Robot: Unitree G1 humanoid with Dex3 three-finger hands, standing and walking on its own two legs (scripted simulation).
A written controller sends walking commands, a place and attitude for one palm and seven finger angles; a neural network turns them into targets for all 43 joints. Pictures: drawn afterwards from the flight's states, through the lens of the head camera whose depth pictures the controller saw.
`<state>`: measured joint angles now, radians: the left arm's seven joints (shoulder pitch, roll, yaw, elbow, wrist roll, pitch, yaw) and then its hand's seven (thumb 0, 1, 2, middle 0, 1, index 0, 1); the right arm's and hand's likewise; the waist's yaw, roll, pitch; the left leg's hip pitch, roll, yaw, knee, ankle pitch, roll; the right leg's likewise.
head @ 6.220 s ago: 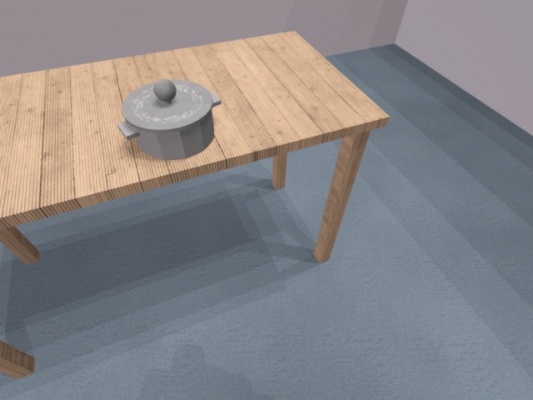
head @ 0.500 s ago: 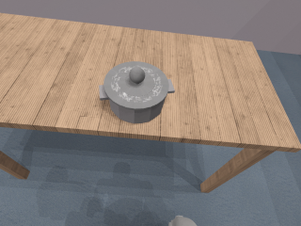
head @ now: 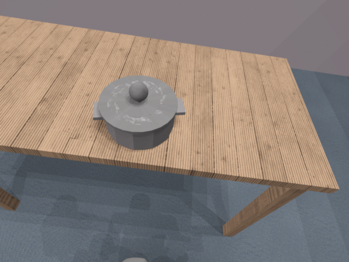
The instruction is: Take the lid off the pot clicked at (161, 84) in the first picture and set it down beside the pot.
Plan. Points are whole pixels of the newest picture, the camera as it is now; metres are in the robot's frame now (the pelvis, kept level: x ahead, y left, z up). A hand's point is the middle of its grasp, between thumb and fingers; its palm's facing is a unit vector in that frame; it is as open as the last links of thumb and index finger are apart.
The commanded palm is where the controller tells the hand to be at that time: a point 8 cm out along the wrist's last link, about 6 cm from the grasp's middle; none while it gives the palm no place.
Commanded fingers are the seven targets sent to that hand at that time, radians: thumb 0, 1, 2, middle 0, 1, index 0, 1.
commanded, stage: come to a stop and stand still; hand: left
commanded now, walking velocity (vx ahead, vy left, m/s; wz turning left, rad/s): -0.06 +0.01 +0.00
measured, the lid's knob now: (138, 91) +0.45 +0.14 +0.12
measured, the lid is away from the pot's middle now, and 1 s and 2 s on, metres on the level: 0.00 0.00 0.00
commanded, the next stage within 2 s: look again from close up in 0.82 s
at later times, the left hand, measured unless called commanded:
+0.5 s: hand out of the picture +0.00 +0.19 -0.18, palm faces -0.01 -0.98 -0.22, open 7.4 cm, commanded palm none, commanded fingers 0.00 0.90 0.90 -0.20 -0.30 -0.20 -0.30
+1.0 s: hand out of the picture -0.08 +0.16 -0.18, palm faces +0.03 -0.99 -0.16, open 7.4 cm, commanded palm none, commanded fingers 0.00 0.90 0.90 -0.20 -0.30 -0.20 -0.30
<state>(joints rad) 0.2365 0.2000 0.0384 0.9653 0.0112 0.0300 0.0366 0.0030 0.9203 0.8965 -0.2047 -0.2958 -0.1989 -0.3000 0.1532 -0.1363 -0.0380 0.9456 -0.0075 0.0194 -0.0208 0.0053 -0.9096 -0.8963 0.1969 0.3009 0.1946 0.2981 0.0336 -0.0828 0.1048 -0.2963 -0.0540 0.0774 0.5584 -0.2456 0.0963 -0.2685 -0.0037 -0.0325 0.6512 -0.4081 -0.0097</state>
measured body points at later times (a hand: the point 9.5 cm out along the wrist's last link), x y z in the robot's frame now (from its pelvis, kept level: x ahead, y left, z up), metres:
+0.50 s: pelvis -0.05 +0.00 -0.01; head -0.06 +0.01 +0.44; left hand +0.00 +0.24 -0.16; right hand -0.04 -0.25 -0.16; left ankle +0.03 +0.07 -0.73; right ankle -0.08 -0.14 -0.73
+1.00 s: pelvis -0.06 +0.00 +0.00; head -0.05 +0.01 +0.45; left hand -0.08 +0.21 -0.16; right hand -0.05 -0.23 -0.15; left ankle +0.02 +0.07 -0.73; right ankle -0.09 -0.13 -0.73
